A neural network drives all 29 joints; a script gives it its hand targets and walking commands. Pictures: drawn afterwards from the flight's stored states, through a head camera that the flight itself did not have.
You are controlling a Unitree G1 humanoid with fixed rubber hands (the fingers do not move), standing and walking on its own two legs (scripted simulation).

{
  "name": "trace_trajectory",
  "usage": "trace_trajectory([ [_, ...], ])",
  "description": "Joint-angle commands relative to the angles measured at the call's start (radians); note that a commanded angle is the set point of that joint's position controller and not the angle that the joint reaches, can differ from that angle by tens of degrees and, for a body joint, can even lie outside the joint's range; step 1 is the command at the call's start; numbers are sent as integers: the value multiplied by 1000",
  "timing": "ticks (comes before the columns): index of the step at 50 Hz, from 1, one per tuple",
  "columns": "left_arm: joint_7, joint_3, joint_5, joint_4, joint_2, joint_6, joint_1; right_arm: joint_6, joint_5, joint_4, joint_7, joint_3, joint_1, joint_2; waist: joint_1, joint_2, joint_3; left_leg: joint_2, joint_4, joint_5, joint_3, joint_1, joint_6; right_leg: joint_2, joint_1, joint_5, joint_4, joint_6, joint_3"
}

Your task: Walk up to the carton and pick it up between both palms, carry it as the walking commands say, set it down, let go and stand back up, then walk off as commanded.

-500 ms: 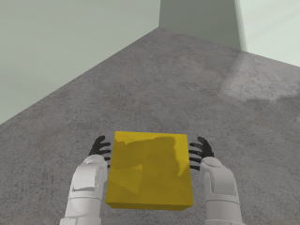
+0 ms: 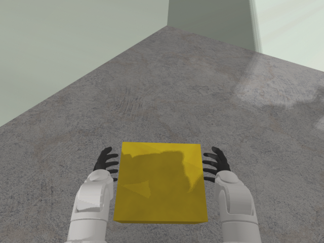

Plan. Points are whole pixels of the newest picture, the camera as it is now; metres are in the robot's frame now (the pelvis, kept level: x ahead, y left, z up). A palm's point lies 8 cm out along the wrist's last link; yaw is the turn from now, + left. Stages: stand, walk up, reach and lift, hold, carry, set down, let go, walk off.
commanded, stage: carry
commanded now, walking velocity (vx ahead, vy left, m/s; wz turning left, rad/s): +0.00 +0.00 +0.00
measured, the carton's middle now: (160, 184) +0.30 +0.01 -0.06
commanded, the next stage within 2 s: hold in 1.50 s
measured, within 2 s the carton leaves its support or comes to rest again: neither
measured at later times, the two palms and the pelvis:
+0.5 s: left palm (115, 161) +0.32 +0.13 +0.02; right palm (228, 161) +0.33 -0.17 +0.04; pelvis +0.04 -0.02 +0.00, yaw +0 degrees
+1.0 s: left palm (129, 156) +0.34 +0.10 +0.02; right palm (238, 158) +0.35 -0.20 +0.03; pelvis +0.07 -0.05 +0.00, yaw +0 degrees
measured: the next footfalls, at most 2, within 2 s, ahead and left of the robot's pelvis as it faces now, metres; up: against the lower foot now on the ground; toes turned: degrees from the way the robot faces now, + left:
none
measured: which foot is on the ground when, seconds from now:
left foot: down 0.00-1.00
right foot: down 0.00-1.00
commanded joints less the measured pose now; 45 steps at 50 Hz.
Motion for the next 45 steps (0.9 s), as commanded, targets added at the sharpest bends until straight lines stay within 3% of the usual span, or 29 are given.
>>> trace_trajectory([
  [1, -339, -599, -303, -125, -850, -69, -609, -45, 273, -19, 288, 548, -476, 876, 3, 147, -350, 229, -301, -515, -277, 99, -43, -20, 161, -97, 29, -18, 9],
  [2, -339, -541, -269, -124, -790, -78, -585, -66, 244, -60, 276, 501, -492, 807, 9, 132, -385, 218, -311, -507, -226, 80, -61, -1, 194, -140, -22, -35, -9],
  [3, -353, -640, -319, -118, -931, -81, -553, -60, 301, -64, 281, 585, -492, 919, 4, 137, -335, 154, -274, -447, -126, 80, -109, 27, 202, -149, -12, -48, -43],
  [4, -359, -661, -363, -268, -892, -90, -648, -72, 339, -178, 282, 618, -550, 926, -5, 41, -395, 126, -187, -333, -107, 168, -114, -39, 169, -125, -162, -53, 36],
  [5, -357, -507, -246, -40, -816, -110, -587, -89, 223, 35, 277, 494, -513, 872, -7, -25, -389, 98, -134, -326, -97, 140, -110, -76, 160, -183, -206, -48, 89],
  [6, -358, -592, -302, -141, -856, -130, -598, -104, 268, -45, 279, 561, -496, 926, -13, -134, -363, 89, -44, -263, -89, 202, -74, -139, 50, -266, -286, -52, 176],
  [7, -371, -581, -301, -134, -876, -133, -617, -114, 262, -70, 274, 551, -527, 911, -21, -141, -428, 83, 48, -231, -90, 279, -56, -148, 29, -275, -267, -62, 171],
  [10, -372, -607, -331, -226, -891, -142, -725, -128, 312, -135, 274, 599, -636, 959, -19, -43, -358, 89, 35, -117, -74, 261, -40, -146, -33, -172, -219, -61, 148],
  [12, -373, -629, -316, -100, -916, -121, -648, -117, 277, -7, 283, 569, -540, 940, -13, 94, -318, 130, -103, -333, -155, 184, -44, -98, -16, -281, -197, -56, 137],
  [13, -371, -596, -298, -188, -891, -129, -754, -121, 290, -64, 292, 576, -664, 948, -7, 115, -352, 176, -172, -342, -218, 162, -53, -63, 70, -116, -84, -30, 74],
  [16, -376, -600, -298, -65, -927, -109, -656, -97, 285, 6, 296, 566, -547, 957, -10, 30, -390, 159, -119, -270, -183, 176, -46, -97, 119, -64, -153, -34, 106],
  [19, -376, -612, -302, -143, -918, -110, -637, -108, 297, -109, 289, 592, -562, 937, -4, 110, -417, 172, -137, -215, -190, 217, -46, -76, 130, 26, -90, -26, 71],
  [20, -371, -613, -303, -143, -914, -104, -593, -92, 320, -105, 288, 615, -559, 958, -6, 70, -449, 165, -102, -193, -177, 249, -41, -86, 131, 16, -114, -36, 79],
  [21, -373, -548, -246, -78, -852, -128, -619, -109, 228, 17, 293, 512, -524, 896, -4, 31, -458, 170, -100, -170, -170, 258, -46, -91, 116, 26, -106, -25, 90],
  [24, -382, -629, -323, -186, -919, -135, -617, -114, 294, -130, 292, 613, -555, 936, -11, 10, -455, 169, -79, -85, -153, 245, -34, -100, 152, 116, -96, -30, 87],
  [28, -363, -594, -284, -165, -835, -109, -536, -87, 240, -31, 272, 551, -403, 891, -8, 19, -458, 163, -9, 102, -127, 256, -38, -119, 170, 227, -84, -35, 113],
  [29, -368, -658, -329, -214, -897, -105, -587, -86, 302, -90, 280, 609, -449, 945, -16, 39, -453, 170, 8, 181, -124, 259, -39, -126, 196, 295, -74, -34, 112],
  [30, -372, -585, -288, -116, -854, -111, -541, -94, 270, -87, 277, 578, -493, 898, -11, -23, -474, 159, 23, 175, -114, 267, -34, -127, 186, 280, -74, -28, 105],
  [31, -369, -655, -344, -219, -887, -108, -575, -87, 328, -175, 279, 624, -530, 932, -15, -12, -443, 168, 35, 169, -114, 272, -31, -129, 168, 292, -73, -23, 109],
  [32, -361, -599, -307, -147, -853, -106, -582, -81, 299, -62, 282, 585, -508, 923, -10, -31, -409, 157, 21, 125, -118, 239, -37, -133, 153, 252, -99, -31, 120],
  [33, -362, -609, -312, -181, -851, -107, -584, -89, 283, -97, 276, 563, -473, 906, -6, 18, -462, 148, 20, 100, -107, 263, -42, -128, 180, 224, -86, -38, 117],
  [34, -363, -601, -299, -151, -853, -104, -547, -84, 291, -88, 281, 589, -497, 925, -11, -36, -415, 160, 24, 69, -118, 243, -36, -128, 150, 223, -109, -32, 119],
  [37, -361, -606, -323, -207, -845, -102, -551, -84, 302, -178, 273, 600, -505, 894, -4, -9, -462, 153, 16, 109, -122, 253, -36, -120, 192, 220, -59, -32, 101],
  [38, -362, -601, -295, -73, -879, -90, -431, -65, 286, -40, 274, 588, -387, 917, -14, -46, -376, 154, 37, 68, -122, 231, -39, -137, 145, 232, -114, -37, 134],
  [39, -356, -635, -353, -306, -843, -111, -600, -91, 338, -239, 273, 612, -530, 897, -12, 24, -434, 144, 38, 85, -93, 272, -50, -132, 152, 282, -94, -46, 137],
  [41, -358, -584, -317, -130, -856, -98, -540, -77, 299, -58, 276, 570, -470, 917, -11, -36, -403, 141, 23, 42, -114, 225, -41, -139, 172, 221, -104, -40, 126],
  [43, -360, -574, -279, -117, -826, -116, -509, -102, 284, -62, 274, 574, -454, 891, -18, -9, -355, 139, 32, 3, -114, 230, -47, -137, 125, 165, -140, -46, 144],
  [44, -355, -647, -358, -268, -872, -107, -580, -80, 352, -192, 275, 644, -533, 924, -17, -21, -375, 144, 30, -3, -99, 243, -56, -128, 108, 152, -146, -41, 142],
  [45, -355, -635, -341, -267, -838, -95, -580, -73, 325, -131, 269, 611, -449, 915, -13, 16, -397, 131, 56, 1, -102, 226, -60, -146, 156, 224, -153, -44, 153],
])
